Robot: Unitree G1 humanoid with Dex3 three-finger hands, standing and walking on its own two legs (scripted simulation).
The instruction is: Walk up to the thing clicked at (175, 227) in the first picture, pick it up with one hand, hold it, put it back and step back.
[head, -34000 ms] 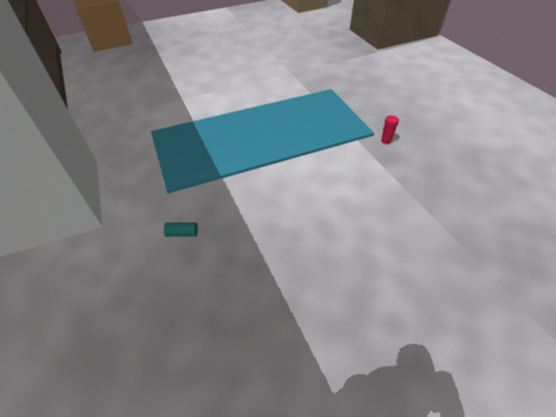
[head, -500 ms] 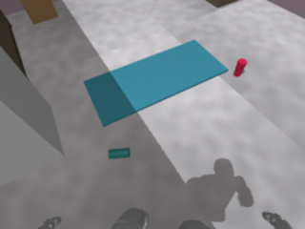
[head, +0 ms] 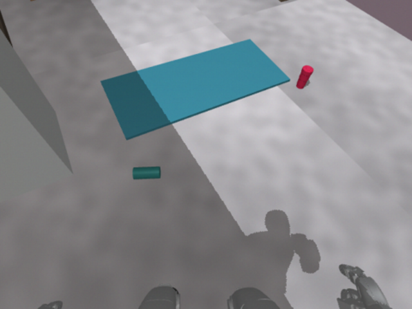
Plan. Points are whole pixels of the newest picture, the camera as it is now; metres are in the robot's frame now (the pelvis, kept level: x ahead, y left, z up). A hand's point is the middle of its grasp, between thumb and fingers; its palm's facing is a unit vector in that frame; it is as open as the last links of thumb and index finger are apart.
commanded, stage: step back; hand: left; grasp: from above
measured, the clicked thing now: (146, 172) +0.76 +0.29 -0.73
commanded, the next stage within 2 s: stand in 1.90 s
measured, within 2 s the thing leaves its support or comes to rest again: neither
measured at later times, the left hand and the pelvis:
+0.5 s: hand out of the picture -0.06 +0.25 -0.14, palm faces +0.08 -0.91 -0.41, open 7.3 cm; pelvis -0.18 -0.03 -0.01, yaw +6 degrees
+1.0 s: hand out of the picture -0.30 +0.22 -0.13, palm faces +0.11 -0.89 -0.45, open 7.4 cm; pelvis -0.32 -0.07 +0.00, yaw +6 degrees
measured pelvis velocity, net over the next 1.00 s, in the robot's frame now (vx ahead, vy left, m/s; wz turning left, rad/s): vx -0.32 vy -0.07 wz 0.10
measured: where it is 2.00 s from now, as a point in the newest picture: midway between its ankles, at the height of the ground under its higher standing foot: outside the picture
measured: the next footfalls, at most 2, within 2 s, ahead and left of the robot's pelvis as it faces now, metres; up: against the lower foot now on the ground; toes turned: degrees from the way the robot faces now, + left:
right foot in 0.08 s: -0.03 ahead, -0.15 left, +0.00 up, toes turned +2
left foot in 0.40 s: -0.12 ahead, +0.09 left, +0.00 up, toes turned +4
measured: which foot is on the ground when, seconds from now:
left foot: down 0.00-0.10, up 0.12-0.38, down 0.40-0.74, up 0.76-1.00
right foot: up 0.00-0.06, down 0.08-0.42, up 0.44-0.70, down 0.72-1.00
